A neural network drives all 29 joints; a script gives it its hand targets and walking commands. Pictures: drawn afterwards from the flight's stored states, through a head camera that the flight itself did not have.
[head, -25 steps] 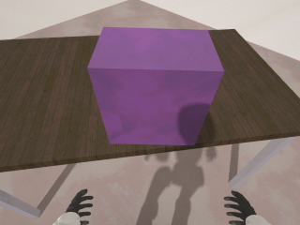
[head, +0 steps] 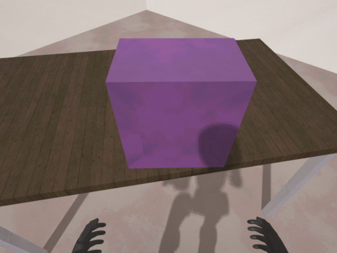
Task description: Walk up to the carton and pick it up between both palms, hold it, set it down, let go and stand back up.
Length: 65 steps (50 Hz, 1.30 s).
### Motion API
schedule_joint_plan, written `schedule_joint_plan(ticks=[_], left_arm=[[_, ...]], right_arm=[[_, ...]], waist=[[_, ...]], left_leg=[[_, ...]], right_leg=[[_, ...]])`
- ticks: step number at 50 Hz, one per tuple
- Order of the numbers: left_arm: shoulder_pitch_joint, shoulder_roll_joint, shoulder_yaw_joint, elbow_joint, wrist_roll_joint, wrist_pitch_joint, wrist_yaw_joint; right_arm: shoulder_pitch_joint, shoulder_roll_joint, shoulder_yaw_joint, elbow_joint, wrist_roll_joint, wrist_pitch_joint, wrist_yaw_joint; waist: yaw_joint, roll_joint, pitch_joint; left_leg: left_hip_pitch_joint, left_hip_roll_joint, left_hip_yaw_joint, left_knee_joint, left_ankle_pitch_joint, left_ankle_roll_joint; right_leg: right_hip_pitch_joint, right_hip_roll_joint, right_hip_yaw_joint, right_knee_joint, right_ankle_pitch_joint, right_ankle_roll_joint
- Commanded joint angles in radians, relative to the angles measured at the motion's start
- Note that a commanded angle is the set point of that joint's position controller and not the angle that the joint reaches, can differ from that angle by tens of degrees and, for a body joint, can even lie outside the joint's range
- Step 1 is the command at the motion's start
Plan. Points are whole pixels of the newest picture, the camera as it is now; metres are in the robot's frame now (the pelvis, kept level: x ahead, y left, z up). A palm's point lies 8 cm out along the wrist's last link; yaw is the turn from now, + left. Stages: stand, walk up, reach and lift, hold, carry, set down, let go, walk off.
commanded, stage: let go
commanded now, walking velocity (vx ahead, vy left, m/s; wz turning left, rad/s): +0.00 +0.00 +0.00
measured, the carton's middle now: (176, 108) +0.45 +0.00 +0.11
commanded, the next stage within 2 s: stand in 0.10 s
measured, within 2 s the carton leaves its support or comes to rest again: neither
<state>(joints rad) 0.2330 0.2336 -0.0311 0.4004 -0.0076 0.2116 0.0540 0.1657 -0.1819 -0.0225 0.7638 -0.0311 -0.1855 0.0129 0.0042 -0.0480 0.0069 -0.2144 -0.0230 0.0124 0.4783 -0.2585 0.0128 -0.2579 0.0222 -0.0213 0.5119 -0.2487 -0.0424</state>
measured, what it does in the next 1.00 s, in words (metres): shifts its weight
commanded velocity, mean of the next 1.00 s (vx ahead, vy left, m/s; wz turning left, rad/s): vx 0.00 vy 0.00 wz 0.00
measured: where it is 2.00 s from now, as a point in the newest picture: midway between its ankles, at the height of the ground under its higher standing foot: outside the picture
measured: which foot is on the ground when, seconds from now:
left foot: down 0.00-1.00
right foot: down 0.00-1.00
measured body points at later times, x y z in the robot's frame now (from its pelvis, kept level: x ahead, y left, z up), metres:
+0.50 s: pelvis +0.05 +0.03 +0.00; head +0.05 +0.04 +0.45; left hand +0.11 +0.26 -0.14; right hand +0.10 -0.21 -0.14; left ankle +0.00 +0.11 -0.74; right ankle +0.02 -0.09 -0.74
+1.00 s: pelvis +0.03 +0.05 +0.00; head +0.03 +0.06 +0.45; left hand +0.01 +0.26 -0.17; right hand +0.00 -0.16 -0.16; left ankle +0.00 +0.11 -0.74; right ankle +0.02 -0.09 -0.74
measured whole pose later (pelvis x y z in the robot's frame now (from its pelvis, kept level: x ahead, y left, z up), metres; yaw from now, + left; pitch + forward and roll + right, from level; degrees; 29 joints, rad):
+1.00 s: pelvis +0.03 +0.05 +0.00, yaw -2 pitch -1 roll -1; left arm 0.35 0.12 0.00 1.14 0.02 -0.01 0.04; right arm 0.37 -0.12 -0.01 1.09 -0.03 -0.03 -0.03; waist 0.01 0.00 0.00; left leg -0.14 -0.05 0.05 0.48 -0.32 0.08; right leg -0.17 0.00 0.02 0.46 -0.27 0.03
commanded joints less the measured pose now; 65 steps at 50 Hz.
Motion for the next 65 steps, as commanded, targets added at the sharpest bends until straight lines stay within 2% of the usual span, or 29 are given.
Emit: schedule_joint_plan(ticks=[1,3,4,5,6,7,8,9,10,12,15,23,29,35,46,59,65], left_arm=[[-0.057,0.088,0.03,-0.123,0.004,-0.028,0.003],[-0.048,0.087,0.031,-0.123,0.007,-0.029,0.001],[-0.123,0.064,0.029,-0.039,0.021,-0.054,0.021],[-0.121,0.045,0.015,-0.025,0.02,-0.07,0.029],[0.168,0.073,0.057,0.058,0.084,-0.191,-0.019],[0.142,0.103,0.059,0.096,0.088,-0.243,-0.04],[0.072,0.092,0.061,0.094,0.085,-0.276,-0.053],[0.042,0.07,0.057,0.099,0.077,-0.297,-0.06],[0.029,0.059,0.055,0.108,0.068,-0.306,-0.063],[0.043,0.054,0.056,0.141,0.06,-0.311,-0.063],[0.088,0.057,0.061,0.198,0.053,-0.313,-0.054],[0.175,0.047,0.07,0.361,0.038,-0.293,-0.029],[0.207,0.027,0.071,0.481,0.033,-0.271,-0.018],[0.212,0.002,0.065,0.583,0.031,-0.254,-0.013],[0.202,-0.035,0.049,0.717,0.029,-0.231,-0.01],[0.195,-0.071,0.029,0.799,0.027,-0.216,-0.01],[0.197,-0.078,0.022,0.816,0.025,-0.214,-0.01]], right_arm=[[-0.059,-0.111,-0.019,-0.09,0.01,-0.033,-0.003],[-0.055,-0.113,-0.015,-0.086,0.014,-0.036,-0.005],[-0.102,-0.105,-0.018,-0.113,0.07,-0.029,0.0],[-0.078,-0.122,-0.015,-0.086,0.068,-0.031,0.004],[0.086,-0.105,-0.011,-0.011,-0.037,0.076,0.0],[0.112,-0.123,-0.024,-0.024,-0.054,0.122,-0.01],[0.111,-0.128,-0.026,-0.033,-0.046,0.136,-0.009],[0.099,-0.139,-0.029,-0.038,-0.034,0.135,-0.003],[0.094,-0.15,-0.034,-0.04,-0.022,0.129,0.0],[0.084,-0.143,-0.034,-0.031,-0.015,0.12,0.006],[0.111,-0.126,-0.033,-0.004,-0.016,0.118,0.007],[0.201,-0.115,-0.035,0.088,-0.007,0.128,-0.019],[0.239,-0.1,-0.032,0.161,-0.003,0.138,-0.034],[0.258,-0.073,-0.022,0.222,-0.001,0.144,-0.043],[0.286,-0.032,0.0,0.305,0.001,0.149,-0.05],[0.308,-0.008,0.015,0.35,0.007,0.153,-0.053],[0.315,-0.005,0.018,0.359,0.009,0.154,-0.053]], waist=[[0.002,0.045,-0.068],[0.003,0.046,-0.075],[-0.032,0.082,-0.054],[-0.031,0.086,-0.036],[0.093,0.178,-0.08],[0.026,0.097,-0.026],[0.007,0.04,-0.026],[0.003,0.018,-0.052],[-0.004,0.017,-0.08],[0.006,0.033,-0.099],[0.01,0.057,-0.095],[0.007,0.071,-0.056],[0.005,0.07,-0.013],[0.002,0.062,0.023],[0.002,0.059,0.081],[0.0,0.063,0.125],[-0.003,0.06,0.131]], left_leg=[[-0.152,0.023,-0.032,-0.133,0.046,0.007],[-0.139,0.021,-0.035,-0.129,0.072,0.003],[-0.123,0.025,-0.075,-0.143,0.004,-0.011],[-0.123,0.027,-0.069,-0.141,-0.011,-0.014],[-0.085,0.14,-0.163,-0.09,-0.011,0.069],[-0.093,0.131,-0.153,-0.058,-0.029,0.069],[-0.094,0.125,-0.142,-0.032,0.034,0.064],[-0.074,0.117,-0.128,-0.013,0.064,0.06],[-0.047,0.113,-0.12,-0.005,0.082,0.058],[-0.031,0.113,-0.125,-0.001,0.126,0.057],[-0.014,0.118,-0.124,0.006,0.234,0.06],[0.028,0.139,-0.118,0.0,0.455,0.073],[0.044,0.144,-0.112,-0.019,0.513,0.079],[0.044,0.139,-0.108,-0.044,0.466,0.08],[0.016,0.129,-0.113,-0.105,0.284,0.074],[-0.034,0.134,-0.142,-0.191,0.076,0.068],[-0.042,0.137,-0.149,-0.218,0.027,0.064]], right_leg=[[0.18,-0.028,0.079,-0.071,0.136,0.006],[0.179,-0.026,0.08,-0.071,0.161,0.005],[0.177,0.005,0.025,-0.079,0.142,0.014],[0.163,0.007,0.022,-0.079,0.142,0.013],[0.081,-0.084,0.091,-0.121,0.015,0.024],[0.042,-0.098,0.12,-0.133,-0.011,0.012],[0.037,-0.11,0.149,-0.134,0.042,0.002],[0.023,-0.113,0.155,-0.129,0.094,-0.007],[0.016,-0.11,0.155,-0.12,0.142,-0.014],[0.019,-0.103,0.136,-0.099,0.209,-0.015],[0.02,-0.1,0.123,-0.074,0.253,-0.014],[0.029,-0.095,0.104,-0.05,0.245,-0.001],[0.044,-0.095,0.099,-0.054,0.232,0.01],[0.059,-0.096,0.1,-0.066,0.218,0.017],[0.066,-0.096,0.109,-0.096,0.164,0.026],[0.056,-0.094,0.105,-0.106,0.11,0.041],[0.049,-0.096,0.102,-0.105,0.105,0.047]])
